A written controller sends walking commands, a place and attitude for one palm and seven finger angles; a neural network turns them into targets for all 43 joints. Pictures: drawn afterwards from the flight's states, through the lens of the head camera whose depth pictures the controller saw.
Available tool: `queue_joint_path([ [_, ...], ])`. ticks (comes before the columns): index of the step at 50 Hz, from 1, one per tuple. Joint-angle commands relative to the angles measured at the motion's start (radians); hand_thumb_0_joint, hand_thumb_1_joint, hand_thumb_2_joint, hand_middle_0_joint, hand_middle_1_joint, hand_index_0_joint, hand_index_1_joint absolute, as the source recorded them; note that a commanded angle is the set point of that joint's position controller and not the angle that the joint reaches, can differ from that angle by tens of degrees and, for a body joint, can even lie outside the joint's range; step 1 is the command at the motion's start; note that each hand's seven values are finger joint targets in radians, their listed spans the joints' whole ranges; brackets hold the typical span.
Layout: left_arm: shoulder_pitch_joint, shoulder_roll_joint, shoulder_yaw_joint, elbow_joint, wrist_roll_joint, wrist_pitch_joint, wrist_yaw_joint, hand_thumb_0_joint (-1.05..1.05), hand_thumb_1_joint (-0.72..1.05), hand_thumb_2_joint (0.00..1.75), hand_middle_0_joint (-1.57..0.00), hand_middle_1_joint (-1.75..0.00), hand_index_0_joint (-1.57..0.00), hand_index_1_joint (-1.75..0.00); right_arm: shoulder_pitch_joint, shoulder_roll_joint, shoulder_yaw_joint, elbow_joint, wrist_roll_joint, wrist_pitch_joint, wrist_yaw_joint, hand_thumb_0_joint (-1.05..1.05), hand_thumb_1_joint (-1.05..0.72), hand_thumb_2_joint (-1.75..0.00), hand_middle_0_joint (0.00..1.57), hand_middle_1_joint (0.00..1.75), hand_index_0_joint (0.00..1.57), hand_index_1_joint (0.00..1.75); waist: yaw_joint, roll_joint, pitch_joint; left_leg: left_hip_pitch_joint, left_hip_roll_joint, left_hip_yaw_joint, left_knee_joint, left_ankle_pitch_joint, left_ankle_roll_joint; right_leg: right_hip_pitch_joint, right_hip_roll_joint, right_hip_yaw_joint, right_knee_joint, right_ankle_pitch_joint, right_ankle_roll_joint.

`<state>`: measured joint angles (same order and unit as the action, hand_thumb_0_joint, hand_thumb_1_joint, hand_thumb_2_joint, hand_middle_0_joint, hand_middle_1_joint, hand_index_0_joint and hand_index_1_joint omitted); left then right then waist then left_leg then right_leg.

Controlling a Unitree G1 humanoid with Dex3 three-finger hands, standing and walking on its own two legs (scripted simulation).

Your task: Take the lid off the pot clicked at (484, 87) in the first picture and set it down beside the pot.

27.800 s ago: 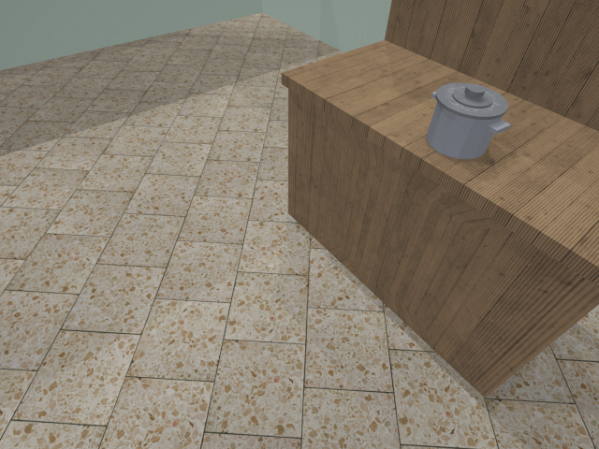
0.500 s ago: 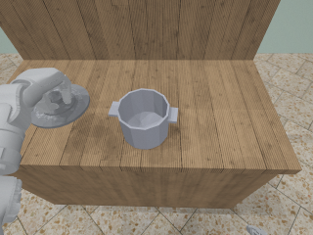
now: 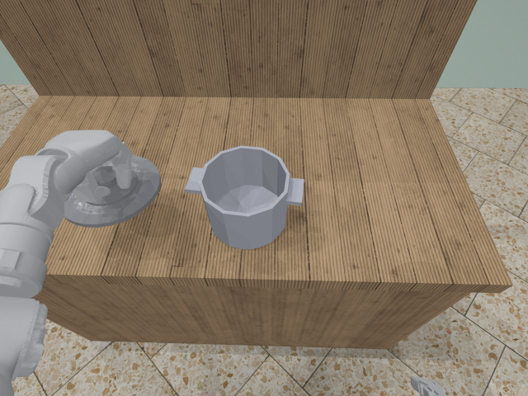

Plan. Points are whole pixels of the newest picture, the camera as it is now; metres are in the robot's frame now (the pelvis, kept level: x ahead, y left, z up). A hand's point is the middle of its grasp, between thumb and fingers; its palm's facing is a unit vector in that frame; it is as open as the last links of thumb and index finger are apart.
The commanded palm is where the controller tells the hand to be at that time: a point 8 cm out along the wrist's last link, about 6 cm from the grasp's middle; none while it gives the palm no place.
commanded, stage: lower the lid onto the table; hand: left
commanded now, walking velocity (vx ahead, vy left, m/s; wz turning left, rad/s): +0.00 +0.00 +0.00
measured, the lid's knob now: (105, 177) +0.44 +0.28 +0.06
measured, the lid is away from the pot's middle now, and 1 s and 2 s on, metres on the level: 0.23 0.24 0.25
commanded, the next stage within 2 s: open the fingers wide in 1.70 s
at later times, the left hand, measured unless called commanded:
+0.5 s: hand (98, 191) +0.42 +0.29 +0.05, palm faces -0.44 -0.04 -0.90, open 5.5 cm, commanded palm +0.43 +0.28 +0.12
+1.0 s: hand (112, 199) +0.43 +0.28 +0.02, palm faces -0.49 -0.05 -0.87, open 5.5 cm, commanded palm +0.44 +0.28 +0.09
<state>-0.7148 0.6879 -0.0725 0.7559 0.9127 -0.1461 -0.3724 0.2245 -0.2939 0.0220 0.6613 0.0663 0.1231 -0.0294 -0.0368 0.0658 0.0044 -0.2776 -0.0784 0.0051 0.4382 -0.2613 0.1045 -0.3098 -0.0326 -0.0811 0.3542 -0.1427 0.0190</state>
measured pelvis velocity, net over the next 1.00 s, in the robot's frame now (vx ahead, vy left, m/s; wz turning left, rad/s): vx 0.01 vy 0.01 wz -0.03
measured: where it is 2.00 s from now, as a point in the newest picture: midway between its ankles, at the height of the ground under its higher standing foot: outside the picture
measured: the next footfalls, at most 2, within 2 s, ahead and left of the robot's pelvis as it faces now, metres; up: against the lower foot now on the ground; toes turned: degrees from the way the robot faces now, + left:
none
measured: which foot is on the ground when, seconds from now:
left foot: down 0.00-1.00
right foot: down 0.00-1.00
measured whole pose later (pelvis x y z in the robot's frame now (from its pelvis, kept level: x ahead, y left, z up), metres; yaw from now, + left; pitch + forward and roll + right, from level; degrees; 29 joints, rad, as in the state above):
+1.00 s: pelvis +0.01 +0.01 -0.01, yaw -2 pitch +11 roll -3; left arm -0.72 0.66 -0.04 0.98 0.97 -0.21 -0.24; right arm 0.28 -0.29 0.00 0.70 0.05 0.14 -0.04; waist -0.07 0.05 -0.04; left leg -0.40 -0.07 0.03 0.52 -0.31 0.11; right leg -0.43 -0.03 -0.06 0.42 -0.18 0.02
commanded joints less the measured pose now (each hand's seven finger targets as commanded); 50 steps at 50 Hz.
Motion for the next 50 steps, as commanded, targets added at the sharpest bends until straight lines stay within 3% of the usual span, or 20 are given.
queue_joint_path([
  [1,-0.518,0.393,0.195,-0.133,-0.014,-0.013,0.083,0.0,0.62,1.07,-0.84,-0.96,-1.02,-1.03,0.032,-0.156,-0.048,-0.083,-0.004,-0.026,-0.012,0.0,-0.9,-0.9,0.2,0.3,0.2,0.3,-0.014,0.036,-0.418,0.187,0.088,-0.104,-0.019,0.532,-0.068,0.139,0.025,0.026,0.026,0.233,-0.075],
  [3,-0.522,0.308,0.124,-0.074,-0.015,-0.008,0.078,0.0,0.62,1.07,-0.84,-0.96,-1.02,-1.03,0.031,-0.155,-0.051,-0.071,0.0,-0.024,-0.013,0.0,-0.9,-0.9,0.2,0.3,0.2,0.3,-0.021,0.018,-0.35,0.152,0.091,-0.097,-0.027,0.442,-0.06,0.092,0.02,0.021,0.019,0.187,-0.074],
  [7,-0.569,0.344,0.138,-0.117,0.017,-0.025,0.093,0.0,0.62,1.07,-0.84,-0.96,-1.02,-1.03,0.041,-0.158,-0.06,-0.076,-0.005,-0.028,-0.015,0.0,-0.9,-0.9,0.2,0.3,0.2,0.3,-0.018,0.075,-0.42,0.201,0.092,-0.105,-0.012,0.472,-0.069,0.08,0.022,0.03,0.031,0.172,-0.079],
  [10,-0.537,0.436,0.219,-0.167,0.008,-0.051,0.109,0.0,0.62,1.07,-0.84,-0.96,-1.02,-1.03,0.056,-0.168,-0.065,-0.079,-0.012,-0.032,-0.018,0.0,-0.9,-0.9,0.2,0.3,0.2,0.3,-0.012,0.099,-0.494,0.254,0.096,-0.116,0.009,0.598,-0.079,0.107,0.022,0.035,0.037,0.226,-0.078],
  [13,-0.502,0.397,0.208,-0.099,-0.009,-0.053,0.109,0.0,0.62,1.07,-0.84,-0.96,-1.02,-1.03,0.064,-0.16,-0.064,-0.069,-0.009,-0.029,-0.022,0.0,-0.9,-0.9,0.2,0.3,0.2,0.3,-0.016,0.052,-0.453,0.212,0.099,-0.103,0.004,0.585,-0.065,0.116,0.023,0.032,0.032,0.246,-0.073],
  [15,-0.501,0.395,0.2,-0.084,-0.006,-0.057,0.115,0.0,0.62,1.07,-0.84,-0.96,-1.02,-1.03,0.068,-0.172,-0.068,-0.059,-0.01,-0.026,-0.018,0.0,-0.9,-0.9,0.2,0.3,0.2,0.3,-0.018,0.063,-0.415,0.199,0.099,-0.101,0.007,0.576,-0.072,0.085,0.02,0.035,0.031,0.236,-0.076],
  [19,-0.442,0.356,0.182,-0.098,0.008,-0.06,0.127,0.0,0.62,1.07,-0.84,-0.96,-1.02,-1.03,0.058,-0.162,-0.069,-0.065,-0.006,-0.018,-0.007,0.0,-0.9,-0.9,0.2,0.3,0.2,0.3,-0.009,0.094,-0.416,0.217,0.109,-0.115,0.017,0.642,-0.086,0.055,0.026,0.028,0.042,0.22,-0.077],
  [20,-0.429,0.38,0.203,-0.12,0.005,-0.066,0.133,0.0,0.62,1.07,-0.84,-0.96,-1.02,-1.03,0.059,-0.168,-0.074,-0.068,-0.009,-0.02,-0.002,0.0,-0.9,-0.9,0.2,0.3,0.2,0.3,-0.006,0.099,-0.43,0.231,0.11,-0.12,0.024,0.669,-0.091,0.056,0.024,0.031,0.046,0.224,-0.077],
  [23,-0.439,0.303,0.141,-0.105,-0.001,-0.053,0.135,0.0,0.62,1.07,-0.84,-0.96,-1.02,-1.03,0.053,-0.159,-0.071,-0.067,-0.007,-0.01,0.001,0.0,-0.9,-0.9,0.2,0.3,0.2,0.3,-0.021,0.081,-0.422,0.222,0.11,-0.123,0.022,0.625,-0.088,0.033,0.029,0.027,0.043,0.202,-0.073],
  [28,-0.562,0.319,0.131,-0.115,0.009,-0.048,0.146,0.0,0.62,1.07,-0.84,-0.96,-1.02,-1.03,0.075,-0.163,-0.072,-0.051,-0.008,-0.014,-0.011,0.0,-0.9,-0.9,0.2,0.3,0.2,0.3,-0.035,0.085,-0.454,0.252,0.109,-0.125,0.023,0.575,-0.087,0.002,0.033,0.029,0.046,0.179,-0.072],
  [30,-0.571,0.422,0.212,-0.144,0.017,-0.066,0.163,0.0,0.62,1.07,-0.84,-0.96,-1.02,-1.03,0.084,-0.175,-0.072,-0.046,-0.015,-0.022,-0.019,0.0,-0.9,-0.9,0.2,0.3,0.2,0.3,-0.024,0.096,-0.497,0.273,0.107,-0.125,0.035,0.622,-0.091,0.025,0.028,0.037,0.051,0.209,-0.075],
  [31,-0.563,0.394,0.194,-0.124,0.022,-0.067,0.169,0.0,0.62,1.07,-0.84,-0.96,-1.02,-1.03,0.086,-0.162,-0.067,-0.052,-0.014,-0.023,-0.022,0.0,-0.9,-0.9,0.2,0.3,0.2,0.3,-0.028,0.095,-0.512,0.271,0.105,-0.127,0.032,0.645,-0.096,0.034,0.036,0.033,0.057,0.218,-0.073],
  [32,-0.537,0.337,0.154,-0.066,0.021,-0.063,0.169,0.0,0.62,1.07,-0.84,-0.96,-1.02,-1.03,0.083,-0.159,-0.064,-0.042,-0.011,-0.026,-0.024,0.0,-0.9,-0.9,0.2,0.3,0.2,0.3,-0.033,0.088,-0.462,0.252,0.108,-0.121,0.038,0.624,-0.093,0.004,0.034,0.03,0.055,0.205,-0.073],
  [37,-0.509,0.288,0.114,0.029,0.032,-0.051,0.177,0.0,0.62,1.07,-0.84,-0.96,-1.02,-1.03,0.095,-0.165,-0.067,-0.03,-0.01,-0.023,-0.019,0.0,-0.9,-0.9,0.2,0.3,0.2,0.3,-0.038,0.051,-0.409,0.184,0.104,-0.105,0.047,0.562,-0.09,-0.032,0.034,0.028,0.068,0.187,-0.075],
  [40,-0.525,0.325,0.14,-0.025,0.036,-0.064,0.179,0.0,0.62,1.07,-0.84,-0.96,-1.02,-1.03,0.094,-0.171,-0.073,-0.037,-0.014,-0.02,-0.014,0.0,-0.9,-0.9,0.2,0.3,0.2,0.3,-0.031,0.101,-0.455,0.217,0.105,-0.115,0.064,0.624,-0.102,-0.038,0.03,0.031,0.082,0.195,-0.078],
  [41,-0.534,0.303,0.124,-0.038,0.038,-0.063,0.18,0.0,0.62,1.07,-0.84,-0.96,-1.02,-1.03,0.097,-0.163,-0.073,-0.043,-0.017,-0.018,-0.012,0.0,-0.9,-0.9,0.2,0.3,0.2,0.3,-0.035,0.106,-0.492,0.239,0.106,-0.115,0.066,0.651,-0.102,-0.032,0.036,0.033,0.083,0.208,-0.074],
  [44,-0.478,0.306,0.142,0.009,0.029,-0.066,0.182,0.0,0.62,1.07,-0.84,-0.96,-1.02,-1.03,0.103,-0.162,-0.072,-0.04,-0.016,-0.012,-0.012,0.0,-0.9,-0.9,0.2,0.3,0.2,0.3,-0.032,0.082,-0.483,0.224,0.107,-0.111,0.08,0.67,-0.097,-0.032,0.038,0.03,0.089,0.216,-0.073],
  [45,-0.511,0.363,0.178,-0.019,0.027,-0.077,0.186,0.0,0.62,1.07,-0.84,-0.96,-1.02,-1.03,0.111,-0.175,-0.074,-0.032,-0.019,-0.012,-0.014,0.0,-0.9,-0.9,0.2,0.3,0.2,0.3,-0.032,0.072,-0.489,0.219,0.107,-0.111,0.081,0.665,-0.096,-0.02,0.033,0.034,0.088,0.228,-0.074],
  [49,-0.529,0.309,0.136,-0.023,0.04,-0.071,0.198,0.0,0.62,1.07,-0.84,-0.96,-1.02,-1.03,0.115,-0.165,-0.076,-0.028,-0.014,-0.006,-0.017,0.0,-0.9,-0.9,0.2,0.3,0.2,0.3,-0.037,0.085,-0.493,0.223,0.111,-0.113,0.079,0.671,-0.097,-0.045,0.04,0.029,0.093,0.22,-0.073],
  [50,-0.522,0.358,0.176,-0.033,0.044,-0.08,0.208,0.0,0.62,1.07,-0.84,-0.96,-1.02,-1.03,0.118,-0.172,-0.08,-0.028,-0.018,-0.008,-0.015,0.0,-0.9,-0.9,0.2,0.3,0.2,0.3,-0.031,0.096,-0.491,0.228,0.11,-0.115,0.086,0.699,-0.102,-0.046,0.036,0.032,0.095,0.224,-0.075],
])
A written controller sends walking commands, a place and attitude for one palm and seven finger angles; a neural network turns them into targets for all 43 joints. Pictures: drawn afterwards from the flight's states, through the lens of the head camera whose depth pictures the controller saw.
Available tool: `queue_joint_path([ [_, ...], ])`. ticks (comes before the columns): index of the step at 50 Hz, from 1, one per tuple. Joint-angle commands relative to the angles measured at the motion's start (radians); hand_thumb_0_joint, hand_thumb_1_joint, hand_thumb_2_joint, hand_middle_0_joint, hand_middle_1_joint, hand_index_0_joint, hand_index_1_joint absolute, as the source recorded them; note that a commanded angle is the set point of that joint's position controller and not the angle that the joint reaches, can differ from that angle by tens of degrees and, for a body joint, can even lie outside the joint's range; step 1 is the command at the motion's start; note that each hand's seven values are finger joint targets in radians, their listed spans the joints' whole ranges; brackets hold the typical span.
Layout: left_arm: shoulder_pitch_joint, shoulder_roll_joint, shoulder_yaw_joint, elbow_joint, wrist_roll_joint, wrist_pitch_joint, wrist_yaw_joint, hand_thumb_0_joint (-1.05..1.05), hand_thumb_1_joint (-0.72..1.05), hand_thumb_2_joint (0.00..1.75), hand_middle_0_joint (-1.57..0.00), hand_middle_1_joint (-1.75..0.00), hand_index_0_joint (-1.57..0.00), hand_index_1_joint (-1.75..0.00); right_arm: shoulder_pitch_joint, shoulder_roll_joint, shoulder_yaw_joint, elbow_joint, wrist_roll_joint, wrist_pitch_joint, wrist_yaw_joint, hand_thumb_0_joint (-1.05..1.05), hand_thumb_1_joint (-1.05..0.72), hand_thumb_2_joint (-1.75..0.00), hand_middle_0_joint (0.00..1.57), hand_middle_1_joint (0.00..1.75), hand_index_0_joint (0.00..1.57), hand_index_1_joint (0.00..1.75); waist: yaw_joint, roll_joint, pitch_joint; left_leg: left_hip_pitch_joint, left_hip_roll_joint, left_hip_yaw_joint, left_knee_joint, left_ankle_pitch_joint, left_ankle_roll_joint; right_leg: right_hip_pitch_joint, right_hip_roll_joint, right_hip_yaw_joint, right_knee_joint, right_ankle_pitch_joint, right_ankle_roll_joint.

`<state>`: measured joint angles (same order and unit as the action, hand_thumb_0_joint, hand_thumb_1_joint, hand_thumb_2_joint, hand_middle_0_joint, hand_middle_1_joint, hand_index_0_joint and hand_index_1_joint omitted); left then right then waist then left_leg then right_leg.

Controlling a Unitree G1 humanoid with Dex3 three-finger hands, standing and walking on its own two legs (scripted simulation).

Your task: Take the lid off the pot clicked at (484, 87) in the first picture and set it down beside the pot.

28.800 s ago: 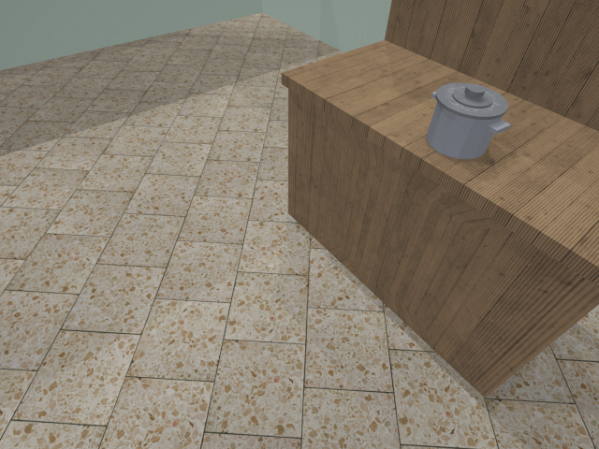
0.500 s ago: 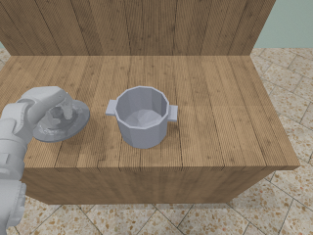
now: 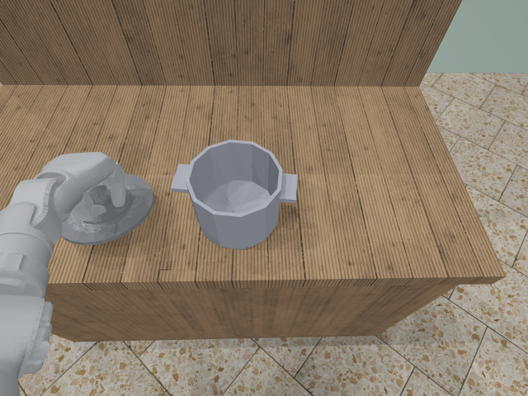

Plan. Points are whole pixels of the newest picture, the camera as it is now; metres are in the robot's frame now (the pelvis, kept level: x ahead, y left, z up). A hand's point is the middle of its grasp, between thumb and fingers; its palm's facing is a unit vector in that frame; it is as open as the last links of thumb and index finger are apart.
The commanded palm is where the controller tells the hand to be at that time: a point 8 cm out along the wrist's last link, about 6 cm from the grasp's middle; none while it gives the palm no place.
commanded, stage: lower the lid onto the table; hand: left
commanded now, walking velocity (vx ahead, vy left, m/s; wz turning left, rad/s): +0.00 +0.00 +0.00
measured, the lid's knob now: (100, 196) +0.44 +0.29 -0.01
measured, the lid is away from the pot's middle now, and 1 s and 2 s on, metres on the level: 0.24 0.25 0.26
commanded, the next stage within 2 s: open the fingers wide in 0.70 s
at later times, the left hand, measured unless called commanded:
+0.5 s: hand (89, 209) +0.40 +0.30 +0.01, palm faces -0.50 -0.07 -0.86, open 5.3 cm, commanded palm +0.43 +0.30 +0.06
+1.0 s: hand (89, 212) +0.40 +0.30 +0.00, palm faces -0.46 -0.06 -0.89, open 5.2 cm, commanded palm +0.42 +0.29 +0.05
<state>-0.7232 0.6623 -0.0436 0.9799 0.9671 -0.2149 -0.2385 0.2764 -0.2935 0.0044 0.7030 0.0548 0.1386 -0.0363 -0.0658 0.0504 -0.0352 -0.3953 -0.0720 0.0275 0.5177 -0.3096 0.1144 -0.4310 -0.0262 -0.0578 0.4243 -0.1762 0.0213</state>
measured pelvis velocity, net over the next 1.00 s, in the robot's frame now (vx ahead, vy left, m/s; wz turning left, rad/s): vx -0.03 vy -0.01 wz -0.03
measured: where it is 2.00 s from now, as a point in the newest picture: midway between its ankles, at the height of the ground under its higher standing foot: outside the picture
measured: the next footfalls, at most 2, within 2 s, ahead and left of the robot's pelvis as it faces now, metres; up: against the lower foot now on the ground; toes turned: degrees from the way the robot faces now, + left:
none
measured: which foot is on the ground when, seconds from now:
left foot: down 0.00-1.00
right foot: down 0.00-1.00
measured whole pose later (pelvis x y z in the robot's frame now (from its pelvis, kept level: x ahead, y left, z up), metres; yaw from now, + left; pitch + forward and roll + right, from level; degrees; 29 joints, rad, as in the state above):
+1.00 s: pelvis -0.03 -0.01 -0.02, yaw -2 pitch +16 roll -3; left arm -0.76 0.76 0.01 1.07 0.99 -0.26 -0.19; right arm 0.34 -0.29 0.01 0.68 0.07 0.18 -0.05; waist -0.09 0.03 -0.09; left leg -0.66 -0.04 0.05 0.76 -0.38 0.11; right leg -0.69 0.00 -0.04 0.64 -0.23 0.01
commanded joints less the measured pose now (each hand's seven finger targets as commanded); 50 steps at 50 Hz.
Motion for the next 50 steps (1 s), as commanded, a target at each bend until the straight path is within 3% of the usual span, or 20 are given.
queue_joint_path([
  [1,-0.489,0.383,0.152,-0.242,-0.006,-0.011,0.079,0.0,0.62,1.07,-0.84,-0.96,-1.02,-1.03,0.071,-0.166,-0.06,-0.073,-0.007,-0.024,-0.007,0.0,-0.9,-0.9,0.2,0.3,0.2,0.3,-0.001,0.115,-0.466,0.351,0.104,-0.14,0.006,0.763,-0.113,0.08,0.036,0.009,0.028,0.26,-0.075],
  [3,-0.417,0.384,0.165,-0.178,-0.011,-0.013,0.084,0.0,0.62,1.07,-0.84,-0.96,-1.02,-1.03,0.073,-0.166,-0.055,-0.07,-0.005,-0.02,-0.008,0.0,-0.9,-0.9,0.2,0.3,0.2,0.3,0.005,0.09,-0.438,0.297,0.097,-0.123,0.011,0.732,-0.105,0.098,0.035,0.008,0.033,0.273,-0.077],
  [8,-0.443,0.354,0.119,-0.134,0.001,-0.003,0.089,0.0,0.62,1.07,-0.84,-0.96,-1.02,-1.03,0.081,-0.174,-0.056,-0.058,0.002,-0.013,-0.006,0.0,-0.9,-0.9,0.2,0.3,0.2,0.3,-0.008,0.089,-0.385,0.253,0.096,-0.12,0.01,0.625,-0.103,0.039,0.039,0.004,0.04,0.215,-0.08],
  [12,-0.466,0.447,0.188,-0.176,0.007,-0.023,0.095,0.0,0.62,1.07,-0.84,-0.96,-1.02,-1.03,0.092,-0.175,-0.056,-0.065,-0.003,-0.02,-0.021,0.0,-0.9,-0.9,0.2,0.3,0.2,0.3,-0.003,0.114,-0.484,0.279,0.088,-0.107,0.028,0.654,-0.094,0.09,0.036,0.017,0.051,0.261,-0.078],
  [15,-0.444,0.383,0.135,-0.12,-0.003,-0.026,0.083,0.0,0.62,1.07,-0.84,-0.96,-1.02,-1.03,0.105,-0.181,-0.057,-0.048,-0.001,-0.021,-0.024,0.0,-0.9,-0.9,0.2,0.3,0.2,0.3,-0.02,0.077,-0.426,0.24,0.092,-0.1,0.04,0.641,-0.09,0.044,0.036,0.011,0.058,0.258,-0.077],
  [19,-0.396,0.368,0.116,-0.037,0.0,-0.024,0.072,0.0,0.62,1.07,-0.84,-0.96,-1.02,-1.03,0.108,-0.185,-0.052,-0.052,0.005,-0.017,-0.023,0.0,-0.9,-0.9,0.2,0.3,0.2,0.3,-0.018,0.061,-0.359,0.161,0.084,-0.092,0.05,0.535,-0.084,-0.004,0.042,0.006,0.072,0.195,-0.08],
  [24,-0.419,0.369,0.11,-0.06,0.013,-0.031,0.068,0.0,0.62,1.07,-0.84,-0.96,-1.02,-1.03,0.125,-0.185,-0.056,-0.056,0.004,-0.014,-0.024,0.0,-0.9,-0.9,0.2,0.3,0.2,0.3,-0.02,0.069,-0.423,0.171,0.085,-0.096,0.08,0.539,-0.087,-0.035,0.044,0.004,0.102,0.179,-0.079],
  [26,-0.398,0.396,0.13,-0.016,0.012,-0.034,0.07,0.0,0.62,1.07,-0.84,-0.96,-1.02,-1.03,0.136,-0.19,-0.054,-0.06,0.003,-0.013,-0.028,0.0,-0.9,-0.9,0.2,0.3,0.2,0.3,-0.024,0.038,-0.42,0.138,0.08,-0.087,0.092,0.513,-0.082,-0.036,0.047,0.008,0.111,0.178,-0.076],
  [29,-0.428,0.361,0.084,0.036,0.004,-0.017,0.062,0.0,0.62,1.07,-0.84,-0.96,-1.02,-1.03,0.14,-0.198,-0.048,-0.053,0.009,-0.013,-0.032,0.0,-0.9,-0.9,0.2,0.3,0.2,0.3,-0.045,-0.003,-0.349,0.043,0.075,-0.072,0.095,0.371,-0.062,-0.071,0.047,0.006,0.12,0.134,-0.076],
  [30,-0.457,0.394,0.1,0.011,0.009,-0.022,0.061,0.0,0.62,1.07,-0.84,-0.96,-1.02,-1.03,0.143,-0.203,-0.049,-0.05,0.009,-0.015,-0.034,0.0,-0.9,-0.9,0.2,0.3,0.2,0.3,-0.041,0.028,-0.362,0.051,0.073,-0.071,0.1,0.379,-0.065,-0.08,0.045,0.009,0.125,0.135,-0.08],
  [33,-0.424,0.351,0.07,0.052,0.02,-0.019,0.057,0.0,0.62,1.07,-0.84,-0.96,-1.02,-1.03,0.155,-0.194,-0.046,-0.059,0.012,-0.016,-0.036,0.0,-0.9,-0.9,0.2,0.3,0.2,0.3,-0.043,0.053,-0.378,0.058,0.074,-0.079,0.119,0.398,-0.075,-0.119,0.051,0.002,0.146,0.111,-0.08],
  [36,-0.423,0.375,0.09,0.038,0.022,-0.026,0.053,0.0,0.62,1.07,-0.84,-0.96,-1.02,-1.03,0.168,-0.193,-0.048,-0.066,0.008,-0.01,-0.035,0.0,-0.9,-0.9,0.2,0.3,0.2,0.3,-0.039,0.069,-0.418,0.072,0.075,-0.082,0.137,0.428,-0.082,-0.13,0.054,0.001,0.163,0.111,-0.08],
  [37,-0.402,0.329,0.055,0.076,0.015,-0.02,0.048,0.0,0.62,1.07,-0.84,-0.96,-1.02,-1.03,0.166,-0.19,-0.046,-0.067,0.011,-0.009,-0.034,0.0,-0.9,-0.9,0.2,0.3,0.2,0.3,-0.046,0.042,-0.387,0.043,0.074,-0.08,0.142,0.391,-0.079,-0.15,0.056,-0.004,0.163,0.091,-0.078],
  [39,-0.438,0.353,0.065,0.063,0.008,-0.014,0.043,0.0,0.62,1.07,-0.84,-0.96,-1.02,-1.03,0.168,-0.199,-0.046,-0.068,0.012,-0.004,-0.035,0.0,-0.9,-0.9,0.2,0.3,0.2,0.3,-0.05,0.016,-0.377,-0.004,0.071,-0.073,0.136,0.306,-0.066,-0.137,0.054,0.002,0.161,0.066,-0.077],
  [40,-0.331,0.398,0.13,0.043,-0.001,-0.029,0.043,0.0,0.62,1.07,-0.84,-0.96,-1.02,-1.03,0.16,-0.191,-0.05,-0.088,0.015,-0.006,-0.03,0.0,-0.9,-0.9,0.2,0.3,0.2,0.3,-0.011,0.009,-0.41,0.013,0.065,-0.076,0.135,0.348,-0.071,-0.093,0.052,0.002,0.168,0.089,-0.084],
  [41,-0.359,0.426,0.168,-0.069,0.012,-0.054,0.053,0.0,0.61,1.05,-0.83,-0.96,-1.0,-1.03,0.152,-0.192,-0.056,-0.098,0.001,0.006,-0.032,0.0,-0.9,-0.9,0.2,0.3,0.2,0.3,-0.007,0.024,-0.467,0.027,0.072,-0.078,0.14,0.386,-0.076,-0.084,0.055,0.011,0.171,0.106,-0.087],
  [42,-0.331,0.405,0.162,-0.061,0.015,-0.064,0.062,0.0,0.6,1.04,-0.82,-0.96,-0.98,-1.03,0.147,-0.181,-0.057,-0.099,0.0,0.014,-0.034,0.0,-0.9,-0.9,0.2,0.3,0.2,0.3,-0.006,0.044,-0.48,0.049,0.073,-0.078,0.148,0.428,-0.081,-0.085,0.054,0.01,0.175,0.124,-0.088],
  [44,-0.347,0.312,0.089,-0.05,0.0,-0.061,0.061,0.0,0.57,1.01,-0.79,-0.96,-0.95,-1.02,0.14,-0.182,-0.058,-0.088,0.0,0.021,-0.029,0.0,-0.9,-0.9,0.2,0.3,0.2,0.3,-0.032,0.027,-0.402,0.025,0.084,-0.079,0.147,0.371,-0.08,-0.145,0.056,0.004,0.167,0.082,-0.082],
  [47,-0.37,0.391,0.137,-0.017,0.007,-0.044,0.079,0.0,0.53,0.97,-0.75,-0.96,-0.89,-1.02,0.151,-0.192,-0.055,-0.086,0.007,0.029,-0.028,0.0,-0.9,-0.9,0.2,0.3,0.2,0.3,-0.028,0.017,-0.36,-0.017,0.079,-0.082,0.133,0.279,-0.071,-0.16,0.059,0.0,0.169,0.025,-0.085],
  [50,-0.37,0.412,0.148,-0.021,0.019,-0.036,0.091,0.0,0.48,0.93,-0.71,-0.95,-0.84,-1.01,0.153,-0.19,-0.054,-0.088,0.007,0.024,-0.028,0.0,-0.9,-0.9,0.2,0.3,0.2,0.3,-0.021,0.062,-0.376,-0.01,0.075,-0.079,0.132,0.277,-0.076,-0.163,0.056,0.003,0.173,0.023,-0.09],
])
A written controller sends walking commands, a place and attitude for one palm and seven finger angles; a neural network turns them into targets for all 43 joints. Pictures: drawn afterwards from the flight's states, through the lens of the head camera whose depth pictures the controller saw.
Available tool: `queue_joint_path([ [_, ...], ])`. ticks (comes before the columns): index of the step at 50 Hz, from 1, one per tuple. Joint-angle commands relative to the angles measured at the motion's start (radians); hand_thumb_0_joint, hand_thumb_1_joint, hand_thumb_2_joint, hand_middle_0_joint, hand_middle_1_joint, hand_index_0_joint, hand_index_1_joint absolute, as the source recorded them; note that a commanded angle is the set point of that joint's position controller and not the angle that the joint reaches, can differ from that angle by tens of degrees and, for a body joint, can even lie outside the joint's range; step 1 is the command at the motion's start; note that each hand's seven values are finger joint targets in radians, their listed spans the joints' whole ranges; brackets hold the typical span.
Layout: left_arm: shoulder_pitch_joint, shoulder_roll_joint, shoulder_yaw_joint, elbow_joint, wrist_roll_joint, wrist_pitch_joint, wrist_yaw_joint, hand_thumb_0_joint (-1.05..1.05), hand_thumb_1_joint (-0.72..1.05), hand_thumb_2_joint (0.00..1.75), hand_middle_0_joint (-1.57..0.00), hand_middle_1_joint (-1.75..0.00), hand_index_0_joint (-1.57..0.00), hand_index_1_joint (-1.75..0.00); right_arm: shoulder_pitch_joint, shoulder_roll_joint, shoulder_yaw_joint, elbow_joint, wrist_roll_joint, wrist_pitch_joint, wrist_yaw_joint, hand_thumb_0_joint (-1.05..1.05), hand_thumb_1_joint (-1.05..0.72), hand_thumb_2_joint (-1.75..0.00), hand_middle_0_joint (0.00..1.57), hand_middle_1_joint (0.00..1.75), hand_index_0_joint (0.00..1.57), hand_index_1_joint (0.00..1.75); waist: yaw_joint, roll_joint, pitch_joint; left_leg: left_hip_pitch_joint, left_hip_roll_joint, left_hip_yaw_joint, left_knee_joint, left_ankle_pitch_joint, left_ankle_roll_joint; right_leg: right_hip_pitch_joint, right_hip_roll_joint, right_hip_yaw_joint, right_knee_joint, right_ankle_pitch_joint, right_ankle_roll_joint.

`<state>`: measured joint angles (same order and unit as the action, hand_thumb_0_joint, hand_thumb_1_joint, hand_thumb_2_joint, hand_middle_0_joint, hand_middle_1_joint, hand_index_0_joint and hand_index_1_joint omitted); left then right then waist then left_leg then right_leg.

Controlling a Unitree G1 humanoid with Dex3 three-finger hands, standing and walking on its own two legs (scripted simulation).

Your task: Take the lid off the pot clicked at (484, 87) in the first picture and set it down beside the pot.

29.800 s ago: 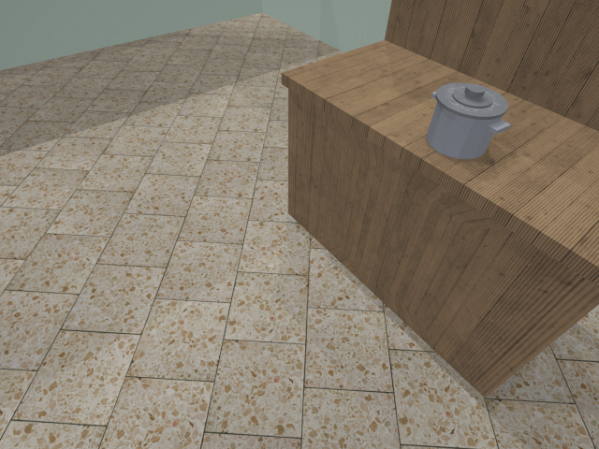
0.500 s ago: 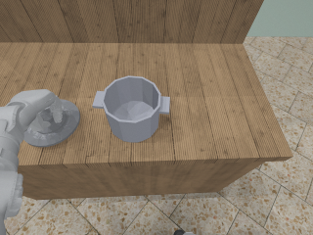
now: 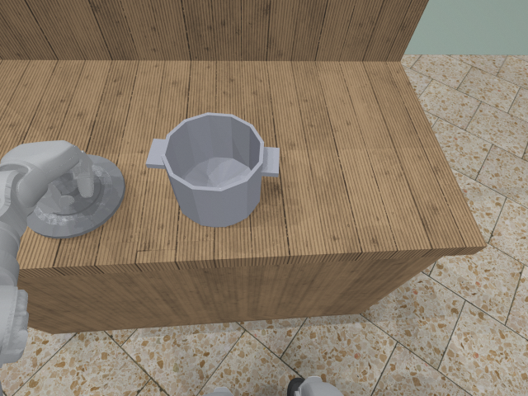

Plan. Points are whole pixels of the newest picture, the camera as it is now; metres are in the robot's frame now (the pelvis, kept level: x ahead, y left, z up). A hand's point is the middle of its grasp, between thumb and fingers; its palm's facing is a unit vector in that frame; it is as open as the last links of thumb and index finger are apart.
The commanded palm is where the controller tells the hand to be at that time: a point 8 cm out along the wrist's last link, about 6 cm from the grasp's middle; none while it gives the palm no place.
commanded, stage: open the fingers wide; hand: left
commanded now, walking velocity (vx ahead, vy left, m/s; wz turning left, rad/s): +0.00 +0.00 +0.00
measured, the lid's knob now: (67, 185) +0.45 +0.33 -0.01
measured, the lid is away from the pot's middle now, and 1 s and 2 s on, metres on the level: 0.25 0.26 0.26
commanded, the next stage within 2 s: raise the empty hand in 0.90 s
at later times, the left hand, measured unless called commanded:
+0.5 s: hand (56, 194) +0.42 +0.32 +0.02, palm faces -0.45 -0.07 -0.89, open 7.1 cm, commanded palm +0.43 +0.31 +0.07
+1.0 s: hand (56, 193) +0.42 +0.32 +0.02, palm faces -0.44 -0.08 -0.89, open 10.9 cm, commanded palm +0.43 +0.31 +0.07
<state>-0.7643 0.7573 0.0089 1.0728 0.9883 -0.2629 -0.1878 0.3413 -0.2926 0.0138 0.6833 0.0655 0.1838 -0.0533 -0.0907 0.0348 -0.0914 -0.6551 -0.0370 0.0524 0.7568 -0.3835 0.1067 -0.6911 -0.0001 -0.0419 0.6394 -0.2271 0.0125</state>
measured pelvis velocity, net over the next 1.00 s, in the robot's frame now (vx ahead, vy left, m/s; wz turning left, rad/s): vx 0.01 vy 0.01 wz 0.00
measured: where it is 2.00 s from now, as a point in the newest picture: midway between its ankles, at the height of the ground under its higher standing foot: outside the picture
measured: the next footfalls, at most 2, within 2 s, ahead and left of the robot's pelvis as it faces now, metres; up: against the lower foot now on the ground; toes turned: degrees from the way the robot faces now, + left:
none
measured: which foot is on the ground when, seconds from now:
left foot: down 0.00-1.00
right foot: down 0.00-1.00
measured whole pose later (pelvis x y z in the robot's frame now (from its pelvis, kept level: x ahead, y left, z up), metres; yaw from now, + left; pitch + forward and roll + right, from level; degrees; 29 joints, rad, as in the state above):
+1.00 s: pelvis +0.01 +0.01 +0.00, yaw +0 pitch +16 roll -4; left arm -0.74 0.72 -0.01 1.04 0.99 -0.24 -0.16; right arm 0.32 -0.28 0.01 0.67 0.06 0.19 -0.03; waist -0.08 0.04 -0.10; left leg -0.64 -0.04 0.05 0.76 -0.40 0.11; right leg -0.67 0.00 -0.04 0.64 -0.24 0.01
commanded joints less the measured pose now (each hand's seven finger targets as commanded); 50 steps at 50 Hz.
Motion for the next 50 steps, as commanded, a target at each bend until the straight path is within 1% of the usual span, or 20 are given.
queue_joint_path([
  [1,-0.33,0.315,0.086,-0.112,0.004,0.015,0.042,0.0,0.47,0.92,-0.7,-0.95,-0.82,-1.0,0.091,-0.187,-0.06,-0.073,-0.003,-0.021,-0.01,0.0,-0.9,-0.9,0.2,0.3,0.2,0.3,0.003,0.083,-0.332,0.247,0.038,-0.105,-0.106,0.348,-0.071,0.104,0.032,-0.014,-0.038,0.067,-0.08],
  [4,-0.369,0.268,0.047,-0.129,0.009,0.026,0.046,0.0,0.42,0.89,-0.66,-0.94,-0.77,-0.99,0.088,-0.187,-0.062,-0.066,-0.002,-0.018,-0.008,0.0,-0.9,-0.9,0.2,0.3,0.2,0.3,-0.007,0.081,-0.324,0.261,0.047,-0.112,-0.105,0.344,-0.073,0.073,0.032,-0.019,-0.037,0.061,-0.079],
  [9,-0.351,0.253,0.047,-0.126,0.004,0.035,0.052,0.0,0.33,0.84,-0.6,-0.93,-0.69,-0.97,0.086,-0.182,-0.065,-0.072,-0.002,-0.018,-0.004,0.0,-0.9,-0.9,0.2,0.3,0.2,0.3,-0.004,0.063,-0.338,0.28,0.048,-0.119,-0.1,0.364,-0.079,0.07,0.033,-0.018,-0.036,0.062,-0.077],
  [13,-0.373,0.276,0.057,-0.117,-0.001,0.039,0.049,0.0,0.27,0.81,-0.55,-0.91,-0.63,-0.94,0.087,-0.189,-0.06,-0.071,-0.001,-0.019,-0.009,0.0,-0.9,-0.9,0.2,0.3,0.2,0.3,-0.009,0.03,-0.325,0.241,0.043,-0.112,-0.102,0.341,-0.068,0.096,0.032,-0.014,-0.035,0.075,-0.076],
  [16,-0.351,0.287,0.069,-0.128,0.005,0.034,0.046,0.0,0.22,0.79,-0.52,-0.9,-0.58,-0.93,0.088,-0.182,-0.062,-0.077,-0.002,-0.022,-0.007,0.0,-0.9,-0.9,0.2,0.3,0.2,0.3,0.0,0.061,-0.351,0.276,0.043,-0.116,-0.097,0.392,-0.078,0.095,0.033,-0.015,-0.029,0.087,-0.078],
  [18,-0.317,0.262,0.055,-0.097,0.002,0.032,0.042,0.0,0.18,0.77,-0.49,-0.89,-0.55,-0.92,0.084,-0.181,-0.059,-0.079,0.0,-0.024,-0.006,0.0,-0.9,-0.9,0.2,0.3,0.2,0.3,-0.001,0.039,-0.326,0.257,0.043,-0.109,-0.091,0.394,-0.075,0.093,0.035,-0.017,-0.029,0.094,-0.077],
  [20,-0.336,0.31,0.086,-0.139,0.008,0.023,0.045,0.0,0.15,0.75,-0.47,-0.89,-0.52,-0.9,0.079,-0.185,-0.059,-0.08,-0.002,-0.021,-0.005,0.0,-0.9,-0.9,0.2,0.3,0.2,0.3,0.011,0.093,-0.336,0.278,0.042,-0.113,-0.093,0.425,-0.085,0.09,0.031,-0.016,-0.025,0.104,-0.083],
  [21,-0.371,0.281,0.062,-0.178,0.012,0.024,0.045,0.0,0.13,0.74,-0.46,-0.88,-0.5,-0.9,0.082,-0.178,-0.063,-0.08,-0.006,-0.02,-0.003,0.0,-0.9,-0.9,0.2,0.3,0.2,0.3,0.005,0.115,-0.372,0.317,0.048,-0.119,-0.092,0.461,-0.09,0.087,0.033,-0.016,-0.027,0.108,-0.08],
  [23,-0.325,0.241,0.049,-0.159,0.008,0.023,0.048,0.0,0.1,0.73,-0.44,-0.87,-0.47,-0.89,0.077,-0.172,-0.067,-0.077,-0.004,-0.017,0.001,0.0,-0.9,-0.9,0.2,0.3,0.2,0.3,0.005,0.1,-0.353,0.332,0.054,-0.124,-0.083,0.492,-0.096,0.066,0.034,-0.022,-0.028,0.107,-0.078],
  [25,-0.315,0.274,0.079,-0.151,-0.003,0.02,0.051,0.0,0.06,0.71,-0.41,-0.87,-0.44,-0.87,0.076,-0.18,-0.065,-0.077,-0.003,-0.015,0.003,0.0,-0.9,-0.9,0.2,0.3,0.2,0.3,0.01,0.076,-0.326,0.308,0.052,-0.123,-0.09,0.465,-0.093,0.069,0.033,-0.021,-0.029,0.101,-0.08],
  [26,-0.345,0.279,0.077,-0.176,-0.002,0.022,0.053,0.0,0.05,0.7,-0.4,-0.86,-0.42,-0.87,0.077,-0.18,-0.066,-0.078,-0.006,-0.011,0.003,0.0,-0.9,-0.9,0.2,0.3,0.2,0.3,0.006,0.086,-0.354,0.318,0.052,-0.123,-0.093,0.464,-0.091,0.082,0.033,-0.019,-0.03,0.106,-0.078],
  [28,-0.347,0.236,0.048,-0.179,-0.007,0.03,0.056,0.0,0.01,0.68,-0.38,-0.85,-0.39,-0.86,0.074,-0.173,-0.069,-0.076,-0.004,-0.011,0.004,0.0,-0.9,-0.9,0.2,0.3,0.2,0.3,0.001,0.092,-0.354,0.333,0.051,-0.124,-0.094,0.461,-0.089,0.077,0.033,-0.019,-0.034,0.104,-0.077],
  [30,-0.338,0.257,0.065,-0.164,-0.009,0.028,0.056,0.0,-0.02,0.67,-0.36,-0.84,-0.36,-0.84,0.077,-0.181,-0.069,-0.069,-0.003,-0.013,0.003,0.0,-0.9,-0.9,0.2,0.3,0.2,0.3,0.002,0.069,-0.339,0.324,0.052,-0.128,-0.094,0.457,-0.091,0.069,0.033,-0.019,-0.032,0.103,-0.078],
  [33,-0.347,0.214,0.028,-0.162,-0.008,0.036,0.053,0.0,-0.03,0.68,-0.36,-0.84,-0.36,-0.84,0.074,-0.178,-0.067,-0.068,-0.003,-0.012,0.006,0.0,-0.9,-0.9,0.2,0.3,0.2,0.3,0.0,0.076,-0.329,0.321,0.053,-0.131,-0.101,0.439,-0.092,0.064,0.033,-0.024,-0.035,0.085,-0.079],
  [35,-0.359,0.258,0.06,-0.185,-0.003,0.028,0.053,0.0,-0.03,0.68,-0.36,-0.83,-0.36,-0.83,0.078,-0.183,-0.069,-0.063,-0.005,-0.014,0.006,0.0,-0.9,-0.9,0.2,0.3,0.2,0.3,0.006,0.094,-0.351,0.344,0.052,-0.128,-0.094,0.483,-0.095,0.07,0.032,-0.019,-0.032,0.11,-0.082],
  [39,-0.32,0.208,0.03,-0.155,-0.009,0.032,0.049,0.0,-0.03,0.69,-0.37,-0.83,-0.37,-0.83,0.075,-0.172,-0.067,-0.07,-0.003,-0.011,0.008,0.0,-0.9,-0.9,0.2,0.3,0.2,0.3,0.001,0.064,-0.345,0.328,0.05,-0.127,-0.092,0.48,-0.092,0.084,0.035,-0.021,-0.035,0.112,-0.077],
  [41,-0.357,0.252,0.057,-0.18,-0.006,0.028,0.049,0.0,-0.03,0.69,-0.37,-0.83,-0.37,-0.83,0.08,-0.179,-0.069,-0.064,-0.006,-0.011,0.006,0.0,-0.9,-0.9,0.2,0.3,0.2,0.3,0.002,0.078,-0.358,0.34,0.052,-0.128,-0.091,0.499,-0.095,0.086,0.034,-0.018,-0.032,0.123,-0.078],
  [45,-0.341,0.244,0.058,-0.202,-0.006,0.02,0.053,0.0,-0.03,0.69,-0.37,-0.83,-0.37,-0.83,0.074,-0.175,-0.07,-0.065,-0.008,-0.009,0.009,0.0,-0.9,-0.9,0.2,0.3,0.2,0.3,0.007,0.112,-0.369,0.372,0.053,-0.13,-0.086,0.56,-0.104,0.08,0.033,-0.02,-0.029,0.146,-0.081],
  [48,-0.324,0.244,0.058,-0.171,-0.012,0.027,0.053,0.0,-0.03,0.69,-0.37,-0.83,-0.37,-0.83,0.073,-0.177,-0.065,-0.068,-0.006,-0.006,0.01,0.0,-0.9,-0.9,0.2,0.3,0.2,0.3,0.007,0.06,-0.349,0.321,0.051,-0.125,-0.092,0.498,-0.094,0.1,0.035,-0.02,-0.032,0.131,-0.078],
  [50,-0.34,0.274,0.081,-0.2,-0.012,0.021,0.054,0.0,-0.03,0.69,-0.37,-0.82,-0.37,-0.82,0.073,-0.181,-0.069,-0.068,-0.008,-0.008,0.009,0.0,-0.9,-0.9,0.2,0.3,0.2,0.3,0.01,0.084,-0.371,0.346,0.049,-0.122,-0.088,0.53,-0.095,0.109,0.031,-0.014,-0.032,0.158,-0.08],
])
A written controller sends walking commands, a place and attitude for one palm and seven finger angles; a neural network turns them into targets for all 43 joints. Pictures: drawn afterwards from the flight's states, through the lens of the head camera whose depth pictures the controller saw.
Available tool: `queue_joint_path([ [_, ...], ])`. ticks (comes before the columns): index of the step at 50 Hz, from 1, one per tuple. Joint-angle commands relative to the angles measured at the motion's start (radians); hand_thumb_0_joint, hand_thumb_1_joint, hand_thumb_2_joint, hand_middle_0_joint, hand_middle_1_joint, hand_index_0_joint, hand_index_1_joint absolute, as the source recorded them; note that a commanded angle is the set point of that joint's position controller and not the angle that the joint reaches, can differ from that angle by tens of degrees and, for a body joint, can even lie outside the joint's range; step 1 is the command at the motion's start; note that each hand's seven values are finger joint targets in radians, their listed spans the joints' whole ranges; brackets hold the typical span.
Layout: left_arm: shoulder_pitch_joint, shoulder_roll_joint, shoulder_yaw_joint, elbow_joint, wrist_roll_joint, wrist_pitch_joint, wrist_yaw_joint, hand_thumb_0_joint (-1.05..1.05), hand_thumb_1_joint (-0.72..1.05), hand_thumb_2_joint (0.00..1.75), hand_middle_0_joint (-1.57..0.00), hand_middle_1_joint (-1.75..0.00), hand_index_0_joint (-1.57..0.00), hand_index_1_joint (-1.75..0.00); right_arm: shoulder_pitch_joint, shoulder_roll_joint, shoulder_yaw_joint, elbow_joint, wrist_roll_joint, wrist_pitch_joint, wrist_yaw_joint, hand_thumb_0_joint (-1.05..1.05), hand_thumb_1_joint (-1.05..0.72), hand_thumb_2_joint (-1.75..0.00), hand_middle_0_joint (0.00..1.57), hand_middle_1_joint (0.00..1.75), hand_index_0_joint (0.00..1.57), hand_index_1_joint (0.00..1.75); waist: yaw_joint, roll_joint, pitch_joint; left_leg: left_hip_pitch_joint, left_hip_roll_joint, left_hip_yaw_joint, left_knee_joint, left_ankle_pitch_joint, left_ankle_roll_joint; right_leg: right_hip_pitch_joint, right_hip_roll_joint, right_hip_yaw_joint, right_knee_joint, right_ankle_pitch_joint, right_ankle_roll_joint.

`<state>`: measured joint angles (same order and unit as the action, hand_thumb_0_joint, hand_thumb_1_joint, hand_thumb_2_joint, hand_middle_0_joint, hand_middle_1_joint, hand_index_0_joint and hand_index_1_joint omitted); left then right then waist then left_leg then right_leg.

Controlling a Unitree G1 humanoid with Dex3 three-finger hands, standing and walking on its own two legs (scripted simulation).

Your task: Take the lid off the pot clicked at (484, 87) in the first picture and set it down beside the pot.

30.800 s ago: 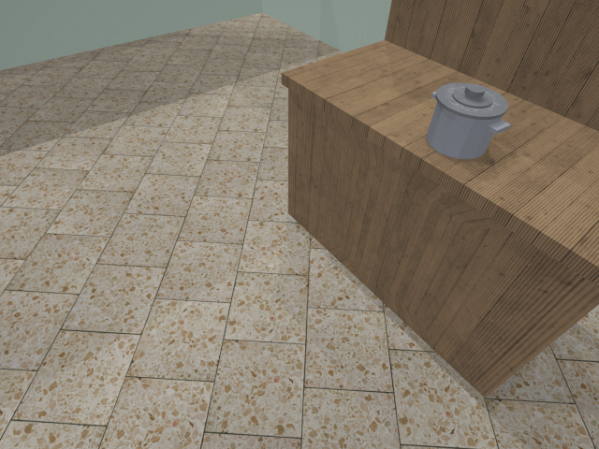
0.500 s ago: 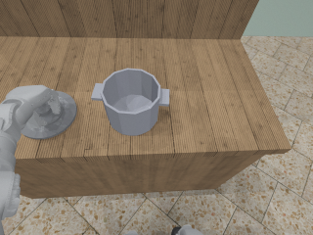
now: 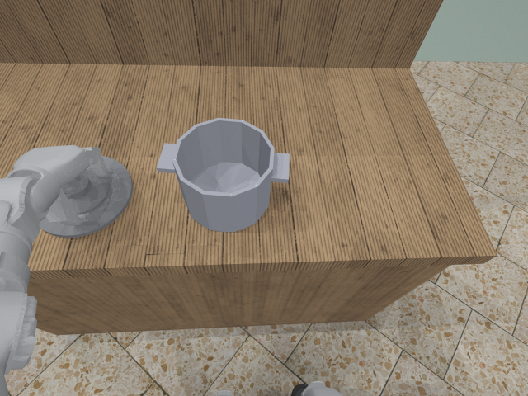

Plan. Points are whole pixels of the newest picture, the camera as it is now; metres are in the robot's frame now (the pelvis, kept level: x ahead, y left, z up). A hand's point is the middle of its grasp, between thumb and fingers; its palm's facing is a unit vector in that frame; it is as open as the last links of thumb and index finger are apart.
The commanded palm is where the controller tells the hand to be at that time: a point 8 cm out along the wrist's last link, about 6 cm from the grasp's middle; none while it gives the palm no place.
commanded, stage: raise the empty hand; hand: left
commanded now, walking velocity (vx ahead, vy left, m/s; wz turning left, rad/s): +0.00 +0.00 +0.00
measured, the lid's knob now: (76, 185) +0.45 +0.32 -0.01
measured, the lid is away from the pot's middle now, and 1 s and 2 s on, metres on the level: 0.26 0.26 0.26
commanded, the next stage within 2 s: draw the hand back to the body in 1.30 s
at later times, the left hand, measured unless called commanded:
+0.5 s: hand (55, 180) +0.41 +0.31 +0.06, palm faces -0.38 -0.08 -0.92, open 11.0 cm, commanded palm +0.42 +0.31 +0.13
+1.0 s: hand (41, 152) +0.42 +0.31 +0.11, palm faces -0.37 -0.06 -0.93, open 11.0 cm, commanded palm +0.42 +0.31 +0.18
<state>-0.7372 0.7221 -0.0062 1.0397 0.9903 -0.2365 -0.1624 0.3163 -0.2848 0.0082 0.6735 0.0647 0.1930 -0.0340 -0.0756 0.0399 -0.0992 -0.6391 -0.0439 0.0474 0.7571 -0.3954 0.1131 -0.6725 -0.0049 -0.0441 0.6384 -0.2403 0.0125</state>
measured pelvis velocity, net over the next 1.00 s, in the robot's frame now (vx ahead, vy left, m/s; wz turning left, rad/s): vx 0.01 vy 0.00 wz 0.03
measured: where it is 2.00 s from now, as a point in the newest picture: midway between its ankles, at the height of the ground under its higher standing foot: outside the picture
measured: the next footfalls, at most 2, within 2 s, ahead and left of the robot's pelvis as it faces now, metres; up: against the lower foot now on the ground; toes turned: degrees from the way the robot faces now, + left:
none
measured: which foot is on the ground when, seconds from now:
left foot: down 0.00-1.00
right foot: down 0.00-1.00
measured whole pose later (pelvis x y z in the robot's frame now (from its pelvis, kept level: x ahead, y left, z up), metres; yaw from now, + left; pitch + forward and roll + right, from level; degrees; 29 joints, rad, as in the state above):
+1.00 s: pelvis +0.01 +0.00 +0.02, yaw +1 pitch +9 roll -3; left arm -0.77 0.73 -0.02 0.90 0.94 -0.19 -0.29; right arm 0.28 -0.29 0.01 0.67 0.07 0.17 -0.04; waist -0.06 0.06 -0.04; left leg -0.38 -0.07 0.03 0.53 -0.31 0.11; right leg -0.41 -0.02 -0.05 0.43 -0.17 0.02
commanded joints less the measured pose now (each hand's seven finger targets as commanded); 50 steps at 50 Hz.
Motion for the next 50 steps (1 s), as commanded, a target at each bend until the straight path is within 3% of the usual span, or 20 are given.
queue_joint_path([
  [1,-0.376,0.298,0.085,-0.184,-0.008,-0.003,0.028,0.0,-0.03,0.69,-0.37,-0.82,-0.37,-0.82,0.101,-0.18,-0.064,-0.062,-0.009,-0.017,-0.01,0.0,-0.9,-0.9,0.2,0.3,0.2,0.3,-0.006,0.106,-0.388,0.351,0.056,-0.12,-0.093,0.566,-0.107,0.1,0.038,-0.014,-0.031,0.172,-0.079],
  [6,-0.401,0.366,0.146,-0.275,-0.008,-0.014,0.041,0.0,-0.03,0.69,-0.37,-0.82,-0.37,-0.82,0.09,-0.171,-0.067,-0.068,-0.01,-0.015,-0.011,0.0,-0.9,-0.9,0.2,0.3,0.2,0.3,0.008,0.156,-0.449,0.442,0.064,-0.142,-0.103,0.667,-0.122,0.137,0.035,-0.014,-0.043,0.2,-0.078],
  [9,-0.393,0.289,0.101,-0.287,-0.025,-0.003,0.044,0.0,-0.03,0.69,-0.37,-0.82,-0.37,-0.82,0.073,-0.165,-0.072,-0.061,-0.007,-0.015,-0.005,0.0,-0.9,-0.9,0.2,0.3,0.2,0.3,0.004,0.163,-0.403,0.475,0.074,-0.145,-0.115,0.676,-0.123,0.115,0.034,-0.02,-0.066,0.187,-0.076],
  [10,-0.383,0.333,0.137,-0.282,-0.028,-0.006,0.048,0.0,-0.03,0.69,-0.37,-0.82,-0.37,-0.82,0.075,-0.172,-0.071,-0.059,-0.006,-0.018,-0.004,0.0,-0.9,-0.9,0.2,0.3,0.2,0.3,0.01,0.154,-0.387,0.467,0.072,-0.146,-0.12,0.686,-0.124,0.128,0.03,-0.016,-0.068,0.197,-0.078],
  [13,-0.305,0.293,0.115,-0.199,-0.036,0.017,0.046,0.0,-0.03,0.69,-0.37,-0.82,-0.37,-0.82,0.062,-0.168,-0.063,-0.066,0.001,-0.015,0.002,0.0,-0.9,-0.9,0.2,0.3,0.2,0.3,0.016,0.068,-0.32,0.39,0.066,-0.136,-0.143,0.615,-0.113,0.164,0.032,-0.019,-0.08,0.194,-0.076],
  [16,-0.356,0.237,0.048,-0.22,-0.034,0.037,0.03,0.0,-0.03,0.69,-0.37,-0.82,-0.37,-0.82,0.044,-0.167,-0.063,-0.069,0.003,-0.016,0.009,0.0,-0.9,-0.9,0.2,0.3,0.2,0.3,0.008,0.095,-0.292,0.394,0.065,-0.134,-0.169,0.568,-0.113,0.167,0.027,-0.014,-0.093,0.175,-0.078],
  [19,-0.398,0.304,0.099,-0.303,-0.036,0.032,0.018,0.0,-0.03,0.69,-0.37,-0.82,-0.37,-0.82,0.035,-0.166,-0.065,-0.08,0.002,-0.02,0.003,0.0,-0.9,-0.9,0.2,0.3,0.2,0.3,0.015,0.104,-0.365,0.458,0.065,-0.137,-0.173,0.609,-0.108,0.222,0.025,-0.005,-0.109,0.208,-0.079],
  [20,-0.402,0.375,0.155,-0.326,-0.041,0.02,0.017,0.0,-0.03,0.69,-0.37,-0.82,-0.37,-0.82,0.036,-0.174,-0.064,-0.082,0.0,-0.024,-0.003,0.0,-0.9,-0.9,0.2,0.3,0.2,0.3,0.021,0.099,-0.391,0.472,0.064,-0.14,-0.173,0.63,-0.108,0.25,0.019,-0.001,-0.109,0.23,-0.078],
  [22,-0.424,0.35,0.131,-0.299,-0.039,0.023,0.012,0.0,-0.03,0.69,-0.37,-0.82,-0.37,-0.82,0.031,-0.164,-0.057,-0.077,0.002,-0.027,-0.012,0.0,-0.9,-0.9,0.2,0.3,0.2,0.3,0.012,0.092,-0.374,0.458,0.061,-0.137,-0.188,0.617,-0.104,0.266,0.021,-0.005,-0.119,0.238,-0.076],
  [24,-0.395,0.304,0.097,-0.239,-0.048,0.034,0.001,0.0,-0.03,0.69,-0.37,-0.82,-0.37,-0.82,0.028,-0.168,-0.055,-0.071,0.008,-0.034,-0.011,0.0,-0.9,-0.9,0.2,0.3,0.2,0.3,0.009,0.048,-0.298,0.421,0.065,-0.133,-0.2,0.565,-0.098,0.244,0.02,-0.012,-0.131,0.211,-0.074],
  [28,-0.403,0.249,0.042,-0.224,-0.048,0.046,-0.024,0.0,-0.03,0.69,-0.37,-0.82,-0.37,-0.82,0.019,-0.168,-0.055,-0.076,0.01,-0.042,-0.007,0.0,-0.9,-0.9,0.2,0.3,0.2,0.3,0.007,0.073,-0.255,0.424,0.065,-0.134,-0.22,0.51,-0.099,0.219,0.017,-0.012,-0.145,0.163,-0.077],
  [31,-0.475,0.297,0.067,-0.325,-0.046,0.035,-0.039,0.0,-0.03,0.69,-0.37,-0.82,-0.37,-0.82,0.012,-0.167,-0.058,-0.084,0.004,-0.045,-0.008,0.0,-0.9,-0.9,0.2,0.3,0.2,0.3,0.009,0.127,-0.328,0.494,0.065,-0.141,-0.222,0.566,-0.105,0.256,0.014,-0.003,-0.156,0.188,-0.077],
  [33,-0.469,0.31,0.084,-0.328,-0.056,0.03,-0.047,0.0,-0.03,0.69,-0.37,-0.82,-0.37,-0.82,0.012,-0.164,-0.056,-0.088,0.004,-0.047,-0.015,0.0,-0.9,-0.9,0.2,0.3,0.2,0.3,0.011,0.099,-0.354,0.505,0.063,-0.141,-0.222,0.61,-0.1,0.293,0.014,-0.004,-0.16,0.229,-0.076],
  [35,-0.477,0.372,0.134,-0.325,-0.059,0.025,-0.049,0.0,-0.03,0.69,-0.37,-0.82,-0.37,-0.82,0.012,-0.174,-0.056,-0.084,0.002,-0.05,-0.019,0.0,-0.9,-0.9,0.2,0.3,0.2,0.3,0.014,0.087,-0.35,0.503,0.063,-0.139,-0.229,0.624,-0.097,0.316,0.009,-0.001,-0.168,0.252,-0.075],
  [38,-0.452,0.287,0.07,-0.271,-0.063,0.04,-0.059,0.0,-0.03,0.69,-0.37,-0.82,-0.37,-0.82,0.007,-0.166,-0.054,-0.077,0.008,-0.051,-0.016,0.0,-0.9,-0.9,0.2,0.3,0.2,0.3,0.01,0.068,-0.294,0.481,0.066,-0.139,-0.245,0.608,-0.099,0.298,0.012,-0.013,-0.179,0.229,-0.073],
  [40,-0.456,0.31,0.083,-0.287,-0.058,0.039,-0.062,0.0,-0.03,0.69,-0.37,-0.82,-0.37,-0.82,0.0,-0.174,-0.055,-0.078,0.007,-0.051,-0.011,0.0,-0.9,-0.9,0.2,0.3,0.2,0.3,0.015,0.081,-0.286,0.481,0.066,-0.137,-0.253,0.609,-0.102,0.308,0.007,-0.006,-0.184,0.233,-0.077],
  [43,-0.452,0.279,0.053,-0.289,-0.059,0.05,-0.076,0.0,-0.03,0.69,-0.37,-0.82,-0.37,-0.82,-0.01,-0.166,-0.052,-0.085,0.009,-0.047,-0.005,0.0,-0.9,-0.9,0.2,0.3,0.2,0.3,0.015,0.082,-0.282,0.477,0.063,-0.134,-0.262,0.594,-0.1,0.322,0.009,-0.008,-0.191,0.229,-0.076],
  [46,-0.506,0.36,0.108,-0.336,-0.058,0.047,-0.082,0.0,-0.03,0.69,-0.37,-0.82,-0.37,-0.82,-0.008,-0.17,-0.053,-0.09,0.005,-0.05,-0.009,0.0,-0.9,-0.9,0.2,0.3,0.2,0.3,0.017,0.091,-0.324,0.5,0.059,-0.134,-0.27,0.615,-0.094,0.37,0.009,-0.001,-0.198,0.262,-0.076],
  [49,-0.536,0.341,0.095,-0.386,-0.066,0.05,-0.094,0.0,-0.03,0.69,-0.37,-0.82,-0.37,-0.82,-0.015,-0.163,-0.053,-0.094,0.004,-0.054,-0.013,0.0,-0.9,-0.9,0.2,0.3,0.2,0.3,0.017,0.1,-0.356,0.54,0.063,-0.136,-0.275,0.652,-0.091,0.389,0.006,-0.002,-0.211,0.284,-0.073],
  [50,-0.529,0.399,0.144,-0.401,-0.066,0.045,-0.092,0.0,-0.03,0.69,-0.37,-0.82,-0.37,-0.82,-0.015,-0.17,-0.056,-0.097,0.002,-0.058,-0.014,0.0,-0.9,-0.9,0.2,0.3,0.2,0.3,0.024,0.103,-0.357,0.548,0.064,-0.14,-0.272,0.688,-0.094,0.403,0.002,0.0,-0.211,0.298,-0.075],
])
